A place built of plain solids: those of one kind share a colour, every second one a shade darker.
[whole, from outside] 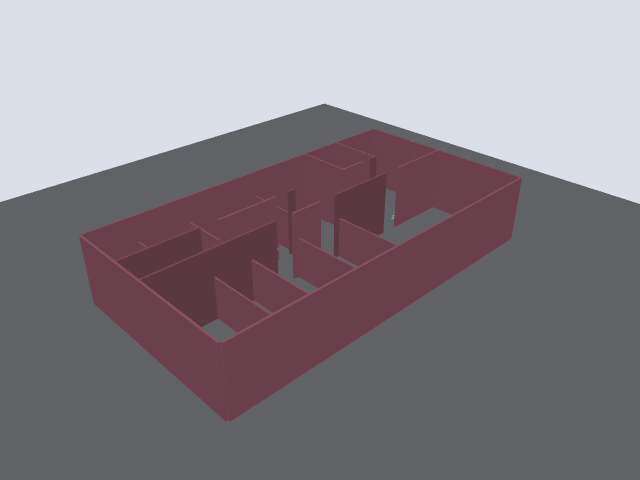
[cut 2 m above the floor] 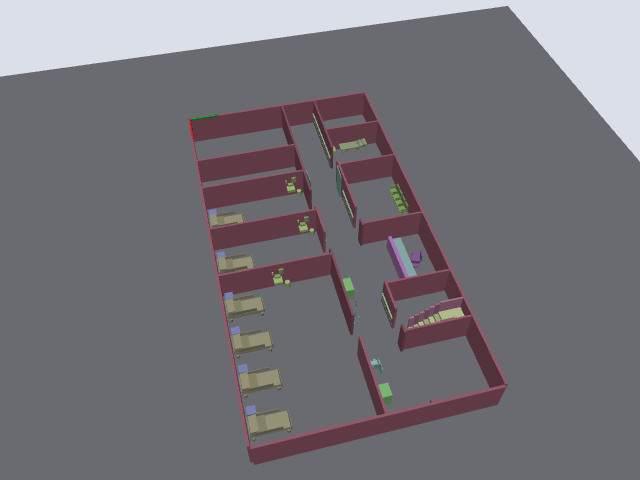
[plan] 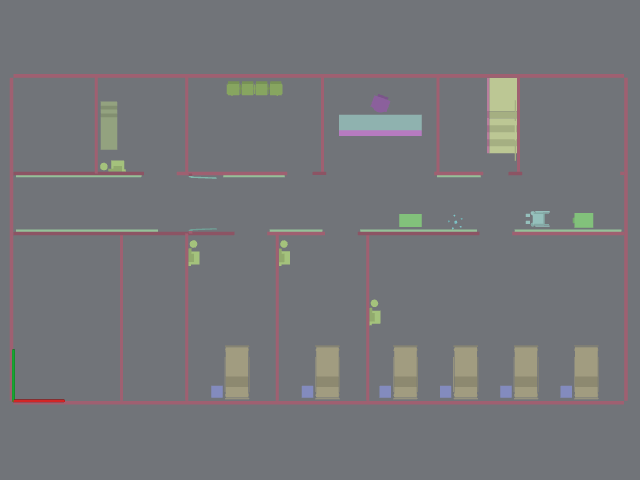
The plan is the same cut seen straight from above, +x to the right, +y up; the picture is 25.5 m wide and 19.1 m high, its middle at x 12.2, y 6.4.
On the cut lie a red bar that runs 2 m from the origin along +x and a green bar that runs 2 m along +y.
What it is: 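A hospital ward floor, 24.3 x 12.9 m; a corridor 2.39 m wide, a bay of 4 beds, 2 side rooms, a nurses' station, a day room and a lift lobby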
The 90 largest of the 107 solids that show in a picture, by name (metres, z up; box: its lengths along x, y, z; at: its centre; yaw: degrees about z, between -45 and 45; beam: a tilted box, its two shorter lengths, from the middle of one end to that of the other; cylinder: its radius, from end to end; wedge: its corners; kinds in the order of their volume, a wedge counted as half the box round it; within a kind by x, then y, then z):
{
 "wall_1": {"box": [0.15, 12.86, 4.65], "at": [-0.07, 6.43, 2.28]},
 "wall_2": {"box": [5.2, 0.14, 4.65], "at": [2.6, 9.05, 2.28]},
 "wall_3": {"box": [0.12, 3.81, 2.85], "at": [3.3, 10.95, 1.38]},
 "wall_4": {"box": [0.12, 6.66, 2.85], "at": [4.3, 3.33, 1.38]},
 "wall_5": {"box": [8.8, 0.14, 4.65], "at": [4.4, 6.66, 2.28]},
 "wall_6": {"box": [0.12, 6.66, 2.85], "at": [6.9, 3.33, 1.38]},
 "wall_7": {"box": [0.12, 3.81, 2.85], "at": [6.9, 10.95, 1.38]},
 "wall_8": {"box": [4.4, 0.14, 4.65], "at": [8.7, 9.05, 2.28]},
 "wall_9": {"box": [0.12, 6.66, 2.85], "at": [10.5, 3.33, 1.38]},
 "wall_10": {"box": [2.3, 0.14, 4.65], "at": [11.25, 6.66, 2.28]},
 "wall_11": {"box": [24.3, 0.15, 4.65], "at": [12.15, -0.07, 2.28]},
 "wall_12": {"box": [24.3, 0.15, 4.65], "at": [12.15, 12.93, 2.28]},
 "wall_13": {"box": [0.55, 0.14, 4.65], "at": [12.18, 9.05, 2.28]},
 "wall_14": {"box": [0.12, 3.81, 2.85], "at": [12.3, 10.95, 1.38]},
 "wall_15": {"box": [0.12, 6.66, 2.85], "at": [14.1, 3.33, 1.38]},
 "wall_16": {"box": [4.85, 0.14, 4.65], "at": [16.12, 6.66, 2.28]},
 "wall_17": {"box": [0.12, 3.81, 4.65], "at": [16.9, 10.95, 2.28]},
 "wall_18": {"box": [1.95, 0.14, 4.65], "at": [17.73, 9.05, 2.28]},
 "wall_19": {"box": [0.55, 0.14, 4.65], "at": [19.98, 9.05, 2.28]},
 "wall_20": {"box": [0.12, 3.81, 4.65], "at": [20.1, 10.95, 2.28]},
 "wall_21": {"box": [4.45, 0.14, 4.65], "at": [22.07, 6.66, 2.28]},
 "wall_22": {"box": [0.15, 0.14, 4.65], "at": [24.23, 9.05, 2.28]},
 "wall_23": {"box": [0.15, 12.86, 4.65], "at": [24.38, 6.43, 2.28]},
 "bed_hospital_1": {"box": [0.9, 0.42, 0.43], "at": [8.9, 0.34, 0.79]},
 "bed_hospital_2": {"box": [0.9, 0.42, 0.17], "at": [8.9, 0.76, 0.66]},
 "bed_hospital_3": {"box": [0.9, 2.0, 0.18], "at": [8.9, 1.13, 0.51]},
 "bed_hospital_4": {"box": [0.9, 0.42, 0.43], "at": [12.5, 0.34, 0.79]},
 "bed_hospital_5": {"box": [0.9, 0.42, 0.17], "at": [12.5, 0.76, 0.66]},
 "bed_hospital_6": {"box": [0.9, 2.0, 0.18], "at": [12.5, 1.13, 0.51]},
 "bed_hospital_7": {"box": [0.9, 0.42, 0.43], "at": [15.6, 0.34, 0.79]},
 "bed_hospital_8": {"box": [0.9, 0.42, 0.17], "at": [15.6, 0.76, 0.66]},
 "bed_hospital_9": {"box": [0.9, 2.0, 0.18], "at": [15.6, 1.13, 0.51]},
 "bed_hospital_10": {"box": [0.9, 0.42, 0.43], "at": [18.0, 0.34, 0.79]},
 "bed_hospital_11": {"box": [0.9, 0.42, 0.17], "at": [18.0, 0.76, 0.66]},
 "bed_hospital_12": {"box": [0.9, 2.0, 0.18], "at": [18.0, 1.13, 0.51]},
 "bed_hospital_13": {"box": [0.9, 0.42, 0.43], "at": [20.4, 0.34, 0.79]},
 "bed_hospital_14": {"box": [0.9, 0.42, 0.17], "at": [20.4, 0.76, 0.66]},
 "bed_hospital_15": {"box": [0.9, 2.0, 0.18], "at": [20.4, 1.13, 0.51]},
 "bed_hospital_16": {"box": [0.9, 0.42, 0.43], "at": [22.8, 0.34, 0.79]},
 "bed_hospital_17": {"box": [0.9, 0.42, 0.17], "at": [22.8, 0.76, 0.66]},
 "bed_hospital_18": {"box": [0.9, 2.0, 0.18], "at": [22.8, 1.13, 0.51]},
 "stairs_indoor_1": {"box": [1.1, 0.28, 0.21], "at": [19.49, 9.99, 0.06]},
 "stairs_indoor_2": {"box": [1.1, 0.28, 0.37], "at": [19.49, 10.27, 0.14]},
 "stairs_indoor_3": {"box": [1.1, 0.28, 0.53], "at": [19.49, 10.55, 0.21]},
 "stairs_indoor_4": {"box": [1.1, 0.28, 0.69], "at": [19.49, 10.83, 0.29]},
 "stairs_indoor_5": {"box": [1.1, 0.28, 0.85], "at": [19.49, 11.11, 0.38]},
 "stairs_indoor_6": {"box": [1.1, 0.28, 1.01], "at": [19.49, 11.39, 0.46]},
 "stairs_indoor_7": {"box": [1.1, 1.32, 1.17], "at": [19.49, 12.19, 0.54]},
 "desk_top_station_1": {"box": [3.3, 0.62, 0.79], "at": [14.6, 11.07, 0.34]},
 "bedside_locker_1": {"box": [0.46, 0.48, 0.84], "at": [8.1, 0.36, 0.44]},
 "bedside_locker_2": {"box": [0.46, 0.48, 0.84], "at": [11.7, 0.36, 0.44]},
 "bedside_locker_3": {"box": [0.46, 0.48, 0.84], "at": [14.8, 0.36, 0.44]},
 "bedside_locker_4": {"box": [0.46, 0.48, 0.84], "at": [17.2, 0.36, 0.44]},
 "bedside_locker_5": {"box": [0.46, 0.48, 0.84], "at": [19.6, 0.36, 0.44]},
 "bedside_locker_6": {"box": [0.46, 0.48, 0.84], "at": [22.0, 0.36, 0.44]},
 "desk_front_station_1": {"box": [3.3, 0.23, 1.11], "at": [14.6, 10.65, 0.51]},
 "cart_ward_1": {"box": [0.9, 0.52, 0.86], "at": [15.8, 7.18, 0.57]},
 "cart_ward_2": {"box": [0.74, 0.59, 0.92], "at": [22.7, 7.18, 0.59]},
 "stair_wall_1": {"box": [0.1, 0.28, 1.11], "at": [18.89, 9.99, 0.51]},
 "stair_wall_2": {"box": [0.1, 0.28, 1.27], "at": [18.89, 10.27, 0.58]},
 "stair_wall_3": {"box": [0.1, 0.28, 1.43], "at": [18.89, 10.55, 0.67]},
 "stair_wall_4": {"box": [0.1, 0.28, 1.59], "at": [18.89, 10.83, 0.74]},
 "stair_wall_5": {"box": [0.1, 0.28, 1.75], "at": [18.89, 11.11, 0.82]},
 "stair_wall_6": {"box": [0.1, 0.28, 1.91], "at": [18.89, 11.39, 0.91]},
 "stair_wall_7": {"box": [0.1, 1.32, 2.07], "at": [18.89, 12.19, 0.98]},
 "handrail_wall_1": {"box": [5.0, 0.09, 0.14], "at": [2.6, 8.94, 0.9]},
 "handrail_wall_2": {"box": [5.0, 0.012, 0.2], "at": [2.6, 8.97, 0.28]},
 "handrail_wall_3": {"box": [5.65, 0.09, 0.14], "at": [2.93, 6.77, 0.9]},
 "handrail_wall_4": {"box": [2.45, 0.09, 0.14], "at": [9.57, 8.94, 0.9]},
 "handrail_wall_5": {"box": [2.1, 0.09, 0.14], "at": [11.25, 6.77, 0.9]},
 "handrail_wall_6": {"box": [4.65, 0.09, 0.14], "at": [16.12, 6.77, 0.9]},
 "handrail_wall_7": {"box": [1.75, 0.09, 0.14], "at": [17.73, 8.94, 0.9]},
 "handrail_wall_8": {"box": [4.25, 0.09, 0.14], "at": [22.07, 6.77, 0.9]},
 "sink_clinical_1": {"cylinder": 0.15, "from": [3.6, 9.32, 0.0], "to": [3.6, 9.32, 0.45]},
 "sink_clinical_2": {"box": [0.52, 0.44, 0.2], "at": [4.15, 9.34, 0.76]},
 "sink_clinical_3": {"cylinder": 0.15, "from": [7.17, 6.24, 0.0], "to": [7.17, 6.24, 0.45]},
 "sink_clinical_4": {"box": [0.44, 0.52, 0.2], "at": [7.18, 5.69, 0.76]},
 "sink_clinical_5": {"cylinder": 0.15, "from": [10.77, 6.24, 0.0], "to": [10.77, 6.24, 0.45]},
 "sink_clinical_6": {"box": [0.44, 0.52, 0.2], "at": [10.79, 5.69, 0.76]},
 "sink_clinical_7": {"cylinder": 0.15, "from": [14.37, 3.88, 0.0], "to": [14.37, 3.88, 0.45]},
 "sink_clinical_8": {"box": [0.44, 0.52, 0.2], "at": [14.38, 3.33, 0.76]},
 "treatment_couch_1": {"box": [0.66, 1.93, 0.1], "at": [3.8, 10.95, 0.57]},
 "treatment_couch_2": {"box": [0.66, 0.17, 0.1], "at": [3.8, 11.36, 0.6]},
 "fire_doors_1": {"box": [1.04, 0.06, 2.15], "at": [7.57, 8.88, 1.02], "yaw": -2.0},
 "task_chair_1": {"box": [0.68, 0.48, 0.26], "at": [14.61, 11.82, 0.58], "yaw": -19.9},
 "beam_seat_1": {"box": [0.47, 0.48, 0.08], "at": [8.76, 12.39, 0.41]},
 "beam_seat_2": {"box": [0.47, 0.48, 0.08], "at": [9.32, 12.39, 0.41]},
 "beam_seat_3": {"box": [0.47, 0.48, 0.08], "at": [9.88, 12.39, 0.41]},
 "beam_seat_4": {"box": [0.47, 0.48, 0.08], "at": [10.44, 12.39, 0.41]},
 "wheelchair_1": {"box": [0.43, 0.45, 0.06], "at": [20.88, 7.24, 0.48]}
}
